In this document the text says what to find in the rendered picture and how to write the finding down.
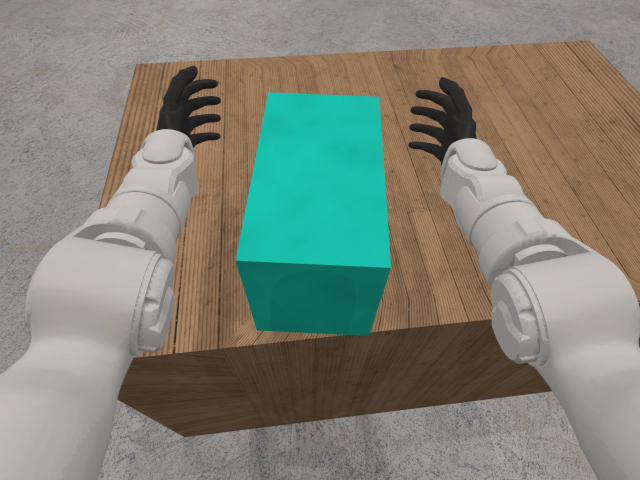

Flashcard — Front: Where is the robot left upper arm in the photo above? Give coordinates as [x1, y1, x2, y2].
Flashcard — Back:
[0, 236, 175, 480]

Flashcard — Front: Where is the pedestal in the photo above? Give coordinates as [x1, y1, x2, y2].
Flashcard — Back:
[99, 40, 640, 437]

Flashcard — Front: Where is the robot right forearm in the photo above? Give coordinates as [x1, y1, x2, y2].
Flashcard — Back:
[440, 138, 640, 338]

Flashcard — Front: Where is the robot left hand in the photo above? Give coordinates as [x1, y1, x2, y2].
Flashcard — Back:
[156, 66, 221, 148]

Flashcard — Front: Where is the robot right hand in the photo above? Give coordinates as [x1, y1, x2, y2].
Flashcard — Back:
[409, 77, 477, 165]

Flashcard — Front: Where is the robot left forearm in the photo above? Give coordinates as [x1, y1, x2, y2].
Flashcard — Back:
[26, 129, 198, 336]

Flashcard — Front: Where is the robot right upper arm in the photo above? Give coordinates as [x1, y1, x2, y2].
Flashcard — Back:
[491, 252, 640, 480]

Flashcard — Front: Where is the carton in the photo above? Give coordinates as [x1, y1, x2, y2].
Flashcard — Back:
[235, 92, 391, 336]

